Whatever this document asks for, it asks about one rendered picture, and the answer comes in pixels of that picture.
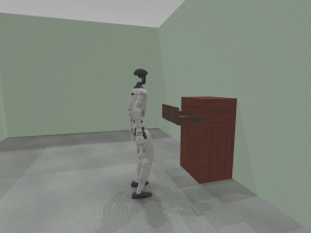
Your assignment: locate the robot left hand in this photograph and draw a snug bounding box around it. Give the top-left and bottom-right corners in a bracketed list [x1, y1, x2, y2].
[129, 127, 137, 141]

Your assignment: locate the robot left forearm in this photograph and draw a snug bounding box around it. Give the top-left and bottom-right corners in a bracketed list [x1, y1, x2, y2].
[128, 110, 134, 127]

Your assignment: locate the robot left thigh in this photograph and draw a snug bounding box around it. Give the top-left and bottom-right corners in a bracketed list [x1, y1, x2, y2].
[131, 128, 147, 160]

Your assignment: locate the robot right hand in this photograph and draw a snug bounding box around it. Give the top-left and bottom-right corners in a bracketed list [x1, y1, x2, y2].
[136, 135, 146, 153]

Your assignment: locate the drawer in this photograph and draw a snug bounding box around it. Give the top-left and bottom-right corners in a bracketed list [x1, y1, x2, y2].
[162, 104, 201, 126]

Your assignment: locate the robot right forearm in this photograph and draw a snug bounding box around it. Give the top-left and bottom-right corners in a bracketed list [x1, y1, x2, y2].
[133, 109, 143, 136]

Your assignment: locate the robot left upper arm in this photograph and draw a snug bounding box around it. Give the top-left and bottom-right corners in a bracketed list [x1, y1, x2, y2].
[127, 97, 131, 111]

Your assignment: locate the robot right shin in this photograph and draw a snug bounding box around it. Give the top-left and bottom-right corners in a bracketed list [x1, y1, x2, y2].
[136, 161, 153, 194]

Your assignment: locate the cabinet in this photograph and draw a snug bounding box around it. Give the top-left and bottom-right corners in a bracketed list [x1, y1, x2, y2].
[180, 96, 237, 184]

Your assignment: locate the robot right upper arm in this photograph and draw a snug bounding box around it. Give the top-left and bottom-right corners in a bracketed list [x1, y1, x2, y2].
[133, 88, 148, 114]

